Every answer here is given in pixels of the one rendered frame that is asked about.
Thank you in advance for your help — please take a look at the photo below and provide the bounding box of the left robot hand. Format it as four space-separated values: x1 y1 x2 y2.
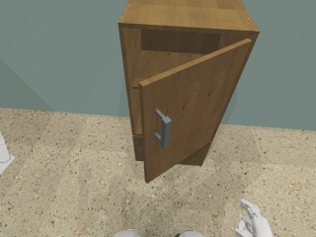
0 131 15 175

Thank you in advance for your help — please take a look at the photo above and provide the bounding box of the handle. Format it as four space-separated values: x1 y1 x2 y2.
154 109 172 149

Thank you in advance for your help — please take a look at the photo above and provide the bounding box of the cupboard door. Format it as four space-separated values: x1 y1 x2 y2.
138 39 252 184

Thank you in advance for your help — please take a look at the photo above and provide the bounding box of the right robot hand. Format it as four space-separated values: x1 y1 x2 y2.
235 198 274 237

